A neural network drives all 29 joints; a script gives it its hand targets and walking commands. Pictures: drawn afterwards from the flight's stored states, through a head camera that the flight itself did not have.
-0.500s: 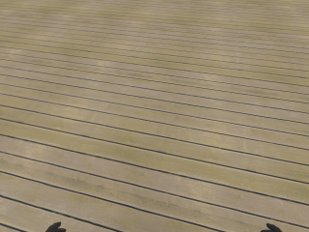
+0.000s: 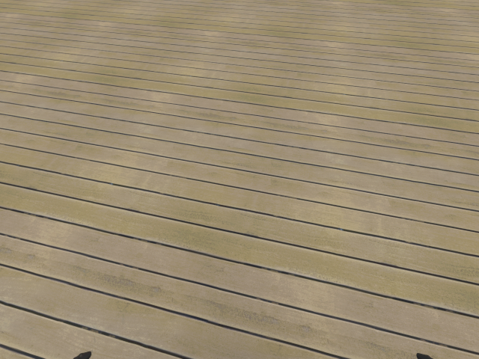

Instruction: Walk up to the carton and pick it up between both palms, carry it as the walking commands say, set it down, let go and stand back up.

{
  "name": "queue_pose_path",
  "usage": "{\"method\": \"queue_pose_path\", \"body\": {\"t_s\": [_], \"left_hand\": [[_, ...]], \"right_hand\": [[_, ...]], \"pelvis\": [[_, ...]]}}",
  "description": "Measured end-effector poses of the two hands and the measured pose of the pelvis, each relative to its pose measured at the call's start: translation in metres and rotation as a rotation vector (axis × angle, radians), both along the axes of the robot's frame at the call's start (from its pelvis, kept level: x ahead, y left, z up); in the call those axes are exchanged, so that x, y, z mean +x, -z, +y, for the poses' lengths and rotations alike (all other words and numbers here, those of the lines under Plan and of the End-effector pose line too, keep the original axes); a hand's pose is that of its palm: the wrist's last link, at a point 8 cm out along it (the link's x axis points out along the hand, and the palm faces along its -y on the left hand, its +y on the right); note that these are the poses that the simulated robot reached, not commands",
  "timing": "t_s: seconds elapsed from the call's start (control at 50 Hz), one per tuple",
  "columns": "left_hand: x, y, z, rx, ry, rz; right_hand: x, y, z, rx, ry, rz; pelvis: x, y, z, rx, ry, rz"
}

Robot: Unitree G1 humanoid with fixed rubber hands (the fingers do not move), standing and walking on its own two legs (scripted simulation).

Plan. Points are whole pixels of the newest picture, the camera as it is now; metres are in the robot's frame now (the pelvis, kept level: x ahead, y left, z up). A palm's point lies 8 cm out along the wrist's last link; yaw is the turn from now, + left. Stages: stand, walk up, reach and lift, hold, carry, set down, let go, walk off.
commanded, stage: walk up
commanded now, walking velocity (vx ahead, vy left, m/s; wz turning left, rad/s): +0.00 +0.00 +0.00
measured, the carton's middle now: out of the picture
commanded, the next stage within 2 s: none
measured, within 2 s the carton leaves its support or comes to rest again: neither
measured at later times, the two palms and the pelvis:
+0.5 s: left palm out of the picture -0.02 +0.47 -0.09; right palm (349, 283) +0.28 -0.18 -0.06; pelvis +0.00 +0.07 -0.03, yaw +24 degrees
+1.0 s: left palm out of the picture -0.27 +0.46 -0.07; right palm (148, 223) +0.41 +0.22 -0.06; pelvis +0.02 +0.21 -0.02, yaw +55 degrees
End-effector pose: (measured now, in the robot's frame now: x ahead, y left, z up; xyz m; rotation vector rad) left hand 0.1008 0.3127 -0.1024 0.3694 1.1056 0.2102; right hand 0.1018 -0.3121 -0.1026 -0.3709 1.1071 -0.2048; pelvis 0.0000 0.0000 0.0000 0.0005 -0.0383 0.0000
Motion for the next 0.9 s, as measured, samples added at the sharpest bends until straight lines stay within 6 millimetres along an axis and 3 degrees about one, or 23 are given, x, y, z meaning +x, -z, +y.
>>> {"method": "queue_pose_path", "body": {"t_s": [0.14,0.2,0.26,0.36,0.44,0.5,0.6,0.66,0.76,0.84,0.9], "left_hand": [[0.003,-0.002,0.007,0.01,-0.03,-0.038],[-0.006,-0.01,0.029,0.058,-0.091,-0.107],[-0.028,-0.02,0.058,0.115,-0.16,-0.142],[-0.075,-0.027,0.109,0.18,-0.266,-0.139],[-0.109,-0.016,0.149,0.196,-0.339,-0.114],[-0.124,-0.014,0.156,0.183,-0.39,-0.116],[-0.159,-0.017,0.144,0.162,-0.46,-0.083],[-0.202,-0.026,0.133,0.182,-0.556,-0.037],[-0.274,-0.056,0.132,0.261,-0.741,0.004],[-0.315,-0.063,0.132,0.273,-0.841,0.048],[-0.344,-0.059,0.132,0.258,-0.917,0.083]], "right_hand": [[0.008,-0.001,0.0,0.012,-0.037,-0.006],[0.033,-0.008,0.005,0.013,-0.146,-0.027],[0.068,-0.02,0.018,0.006,-0.259,-0.057],[0.13,-0.037,0.059,0.004,-0.408,-0.12],[0.171,-0.042,0.103,-0.028,-0.489,-0.206],[0.179,-0.041,0.131,-0.023,-0.538,-0.197],[0.195,-0.035,0.173,0.028,-0.633,-0.165],[0.22,-0.032,0.209,0.067,-0.712,-0.179],[0.264,-0.04,0.295,0.128,-0.913,-0.173],[0.299,-0.048,0.375,0.179,-1.042,-0.222],[0.314,-0.052,0.446,0.227,-1.112,-0.279]], "pelvis": [[0.0,0.003,-0.001,-0.005,-0.032,0.023],[-0.004,0.008,0.002,-0.025,-0.107,0.05],[-0.006,0.009,0.009,-0.035,-0.185,0.056],[-0.003,0.014,0.032,-0.033,-0.293,0.049],[0.002,0.029,0.063,-0.023,-0.362,0.051],[0.003,0.027,0.074,-0.019,-0.426,0.06],[0.01,0.019,0.085,-0.008,-0.531,0.069],[0.02,0.015,0.094,-0.008,-0.602,0.083],[0.029,0.003,0.114,-0.013,-0.731,0.09],[0.031,0.004,0.138,-0.023,-0.815,0.075],[0.029,0.01,0.163,-0.032,-0.871,0.069]]}}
